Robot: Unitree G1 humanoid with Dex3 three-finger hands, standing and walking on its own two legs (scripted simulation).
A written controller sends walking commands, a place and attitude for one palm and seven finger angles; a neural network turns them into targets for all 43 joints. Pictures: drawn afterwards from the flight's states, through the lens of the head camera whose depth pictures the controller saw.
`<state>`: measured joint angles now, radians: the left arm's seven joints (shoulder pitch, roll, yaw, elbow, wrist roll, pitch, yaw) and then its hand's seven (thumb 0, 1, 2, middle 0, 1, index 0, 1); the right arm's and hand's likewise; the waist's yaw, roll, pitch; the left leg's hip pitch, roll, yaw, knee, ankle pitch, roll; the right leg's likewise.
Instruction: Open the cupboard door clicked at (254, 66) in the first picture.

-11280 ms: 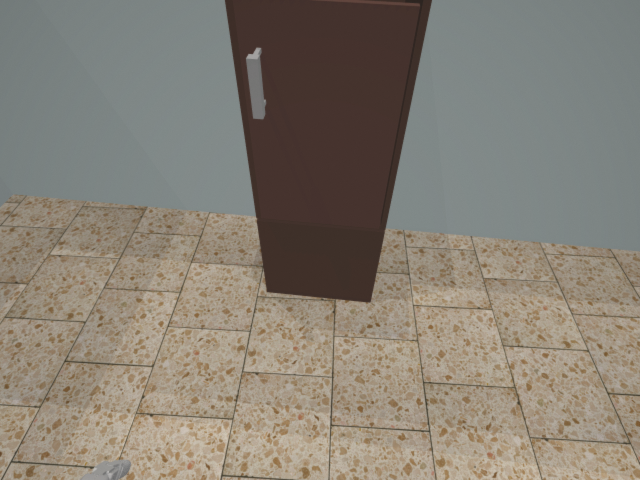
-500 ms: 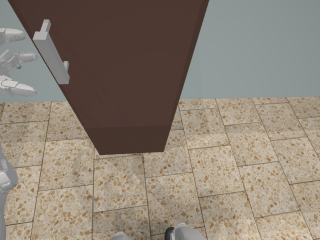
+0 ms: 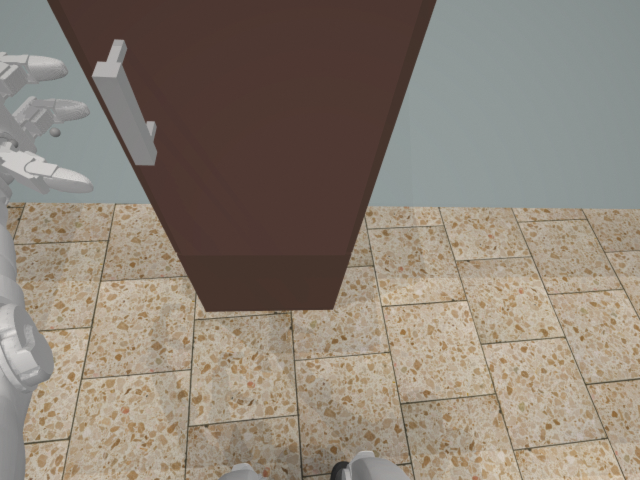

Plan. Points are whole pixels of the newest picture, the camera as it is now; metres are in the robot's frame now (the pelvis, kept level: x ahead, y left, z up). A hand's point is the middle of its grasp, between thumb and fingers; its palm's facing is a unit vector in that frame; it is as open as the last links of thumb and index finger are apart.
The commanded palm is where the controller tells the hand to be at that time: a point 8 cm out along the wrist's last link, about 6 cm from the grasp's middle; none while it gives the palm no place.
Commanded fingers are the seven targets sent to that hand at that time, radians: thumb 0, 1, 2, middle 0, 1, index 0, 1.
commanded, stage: move the hooked fingers beside the handle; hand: left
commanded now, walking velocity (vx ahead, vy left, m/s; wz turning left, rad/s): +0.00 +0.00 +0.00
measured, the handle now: (132, 106) +0.53 +0.20 +0.12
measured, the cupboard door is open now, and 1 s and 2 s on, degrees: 0 0 0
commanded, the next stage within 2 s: slide the fingers in behind the handle in 0.06 s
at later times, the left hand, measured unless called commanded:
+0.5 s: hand (80, 132) +0.48 +0.25 +0.12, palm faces -0.04 -1.00 -0.01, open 14.0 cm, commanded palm +0.46 +0.29 +0.12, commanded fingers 0.00 -0.50 0.30 -0.30 -1.20 -0.30 -1.20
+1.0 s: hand (114, 134) +0.48 +0.21 +0.12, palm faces -0.02 -1.00 -0.01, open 13.9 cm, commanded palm +0.46 +0.25 +0.12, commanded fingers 0.00 -0.50 0.30 -0.30 -1.20 -0.30 -1.20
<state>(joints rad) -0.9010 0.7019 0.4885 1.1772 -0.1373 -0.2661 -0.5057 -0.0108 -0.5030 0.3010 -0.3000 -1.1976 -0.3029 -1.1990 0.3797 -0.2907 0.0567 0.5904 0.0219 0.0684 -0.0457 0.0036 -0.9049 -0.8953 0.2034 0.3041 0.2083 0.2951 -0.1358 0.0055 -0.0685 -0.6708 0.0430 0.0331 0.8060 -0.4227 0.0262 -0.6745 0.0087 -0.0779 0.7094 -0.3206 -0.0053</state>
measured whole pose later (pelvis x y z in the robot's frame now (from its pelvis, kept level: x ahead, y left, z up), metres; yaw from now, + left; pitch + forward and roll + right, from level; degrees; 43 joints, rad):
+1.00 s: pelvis +0.00 -0.01 +0.00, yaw +0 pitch +16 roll -2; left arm -0.88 0.56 0.39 1.12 -0.14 -0.27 -0.37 -0.01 -0.50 0.30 -0.30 -1.20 -0.31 -1.21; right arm 0.40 -0.28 0.04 0.62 0.01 0.04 -0.03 0.00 -0.91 -0.90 0.20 0.30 0.21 0.29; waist -0.13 0.02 -0.08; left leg -0.66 0.04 0.03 0.80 -0.42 0.02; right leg -0.67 0.01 -0.08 0.72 -0.33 -0.01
